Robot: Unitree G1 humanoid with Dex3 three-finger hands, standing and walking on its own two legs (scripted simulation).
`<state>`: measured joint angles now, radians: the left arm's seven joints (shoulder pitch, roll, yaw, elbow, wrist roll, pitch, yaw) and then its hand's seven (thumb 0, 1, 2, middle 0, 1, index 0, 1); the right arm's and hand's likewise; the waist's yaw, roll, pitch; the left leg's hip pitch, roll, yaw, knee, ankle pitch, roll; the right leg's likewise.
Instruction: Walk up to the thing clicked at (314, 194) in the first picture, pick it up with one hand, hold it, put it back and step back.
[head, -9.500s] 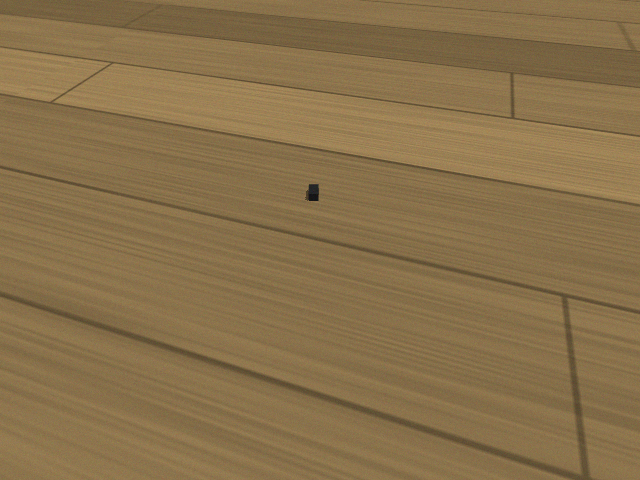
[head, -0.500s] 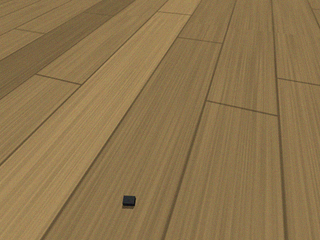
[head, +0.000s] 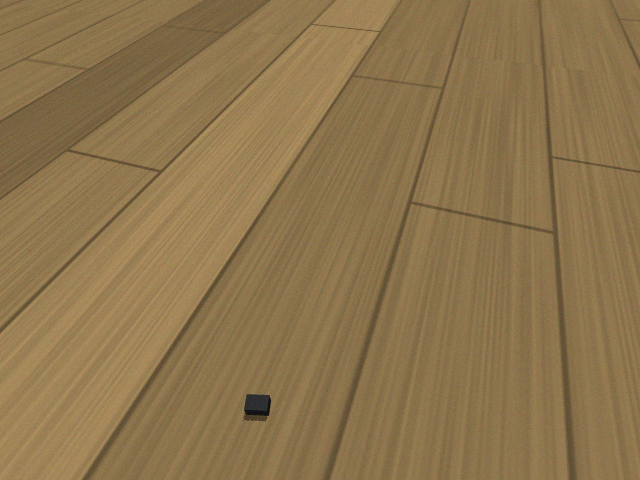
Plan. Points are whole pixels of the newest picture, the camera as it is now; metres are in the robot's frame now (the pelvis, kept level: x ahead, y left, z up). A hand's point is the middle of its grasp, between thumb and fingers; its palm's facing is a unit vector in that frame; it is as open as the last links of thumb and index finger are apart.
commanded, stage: stand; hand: left
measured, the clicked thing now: (257, 404) +0.49 +0.23 -0.76
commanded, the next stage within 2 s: walk up in 0.30 s
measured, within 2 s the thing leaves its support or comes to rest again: neither
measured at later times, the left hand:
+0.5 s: hand out of the picture +0.06 +0.28 -0.16, palm faces +0.04 -0.94 -0.34, open 7.4 cm
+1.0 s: hand (164, 450) +0.22 +0.26 -0.17, palm faces -0.05 -0.93 -0.36, open 7.4 cm
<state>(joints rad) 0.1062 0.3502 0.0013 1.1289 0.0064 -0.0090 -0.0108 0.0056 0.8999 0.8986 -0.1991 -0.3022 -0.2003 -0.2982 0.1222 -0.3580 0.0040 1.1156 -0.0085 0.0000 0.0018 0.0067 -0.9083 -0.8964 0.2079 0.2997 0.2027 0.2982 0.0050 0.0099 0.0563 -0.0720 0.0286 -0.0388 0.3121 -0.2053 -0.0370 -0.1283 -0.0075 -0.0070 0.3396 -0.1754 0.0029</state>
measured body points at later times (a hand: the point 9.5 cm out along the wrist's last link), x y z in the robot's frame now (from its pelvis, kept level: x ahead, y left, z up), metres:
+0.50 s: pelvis +0.02 +0.02 -0.01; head +0.03 +0.02 +0.44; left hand +0.06 +0.33 -0.14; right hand +0.08 -0.30 -0.13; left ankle +0.00 +0.14 -0.74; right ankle +0.01 -0.12 -0.75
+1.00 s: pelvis +0.11 +0.01 -0.02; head +0.15 +0.00 +0.42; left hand +0.22 +0.31 -0.14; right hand +0.17 -0.30 -0.16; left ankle +0.03 +0.14 -0.71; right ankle +0.19 -0.09 -0.75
